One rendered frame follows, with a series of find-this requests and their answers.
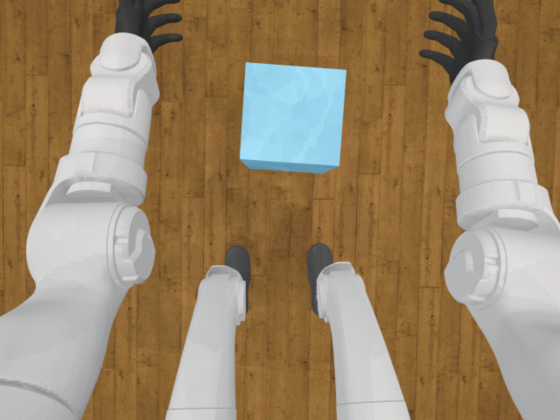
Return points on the robot right hand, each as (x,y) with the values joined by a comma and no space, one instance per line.
(477,35)

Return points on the robot left hand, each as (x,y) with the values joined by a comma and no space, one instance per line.
(132,16)

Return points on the carton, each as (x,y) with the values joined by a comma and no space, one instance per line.
(292,117)

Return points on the right robot upper arm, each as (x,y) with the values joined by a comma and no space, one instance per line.
(510,282)

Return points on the robot left forearm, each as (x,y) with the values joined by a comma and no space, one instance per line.
(111,131)

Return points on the left robot shin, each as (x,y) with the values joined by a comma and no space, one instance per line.
(220,269)

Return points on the robot left thigh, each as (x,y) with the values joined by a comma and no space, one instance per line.
(204,388)

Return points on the robot right forearm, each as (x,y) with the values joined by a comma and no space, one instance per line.
(494,157)

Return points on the left robot upper arm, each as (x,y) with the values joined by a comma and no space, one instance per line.
(84,257)

